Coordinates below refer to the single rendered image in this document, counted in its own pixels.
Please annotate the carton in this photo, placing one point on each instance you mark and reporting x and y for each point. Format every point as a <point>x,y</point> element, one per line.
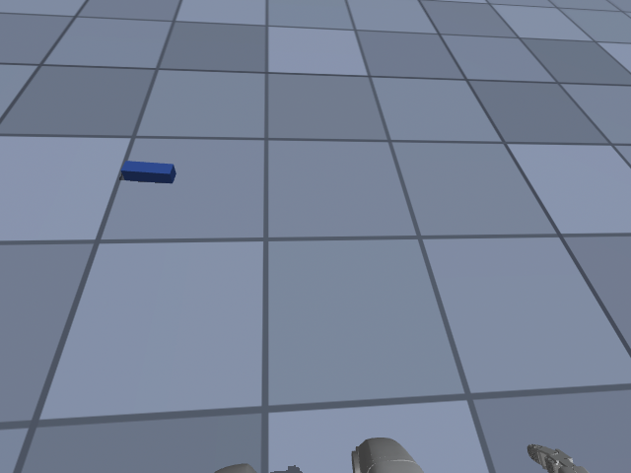
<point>149,172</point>

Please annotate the right robot hand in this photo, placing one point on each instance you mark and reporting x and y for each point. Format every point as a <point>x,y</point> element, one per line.
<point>554,461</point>

